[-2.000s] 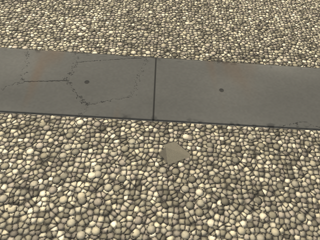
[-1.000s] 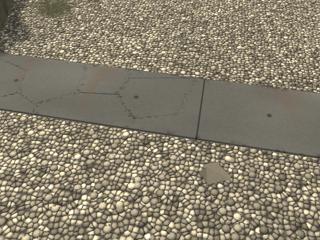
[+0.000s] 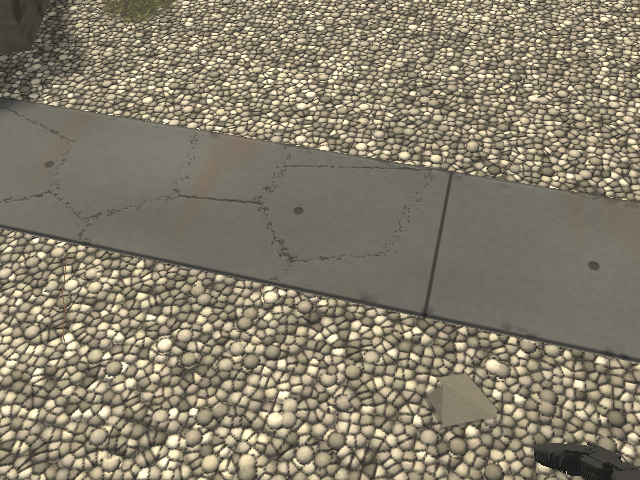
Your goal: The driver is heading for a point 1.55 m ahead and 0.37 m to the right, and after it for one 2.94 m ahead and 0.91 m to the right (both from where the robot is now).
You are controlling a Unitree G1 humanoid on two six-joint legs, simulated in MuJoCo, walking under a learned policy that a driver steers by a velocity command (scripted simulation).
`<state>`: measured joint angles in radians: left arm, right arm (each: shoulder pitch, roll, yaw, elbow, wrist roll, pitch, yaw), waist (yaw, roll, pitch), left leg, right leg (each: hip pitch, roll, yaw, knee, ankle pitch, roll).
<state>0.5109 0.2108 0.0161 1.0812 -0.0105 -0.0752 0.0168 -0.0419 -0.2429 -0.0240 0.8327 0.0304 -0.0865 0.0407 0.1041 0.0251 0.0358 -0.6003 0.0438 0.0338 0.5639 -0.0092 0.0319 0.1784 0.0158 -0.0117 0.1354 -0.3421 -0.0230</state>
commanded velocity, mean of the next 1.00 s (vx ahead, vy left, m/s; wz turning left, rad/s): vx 0.49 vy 0.00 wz -0.01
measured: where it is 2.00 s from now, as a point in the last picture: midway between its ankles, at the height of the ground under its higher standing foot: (429, 217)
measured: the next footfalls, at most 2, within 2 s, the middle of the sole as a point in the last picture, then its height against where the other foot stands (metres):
left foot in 0.06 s outside the picture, level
right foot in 0.62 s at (430, 447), level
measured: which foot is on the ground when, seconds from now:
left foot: up 0.00-0.04, down 0.06-0.62, up 0.64-1.00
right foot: down 0.00-0.08, up 0.10-0.60, down 0.62-1.00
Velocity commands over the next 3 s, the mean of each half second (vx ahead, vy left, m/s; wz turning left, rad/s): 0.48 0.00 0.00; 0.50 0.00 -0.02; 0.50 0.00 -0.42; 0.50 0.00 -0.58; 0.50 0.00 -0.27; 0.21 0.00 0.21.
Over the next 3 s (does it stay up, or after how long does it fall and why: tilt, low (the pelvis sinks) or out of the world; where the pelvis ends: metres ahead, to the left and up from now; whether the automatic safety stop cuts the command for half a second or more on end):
stays up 1.45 -0.39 0.01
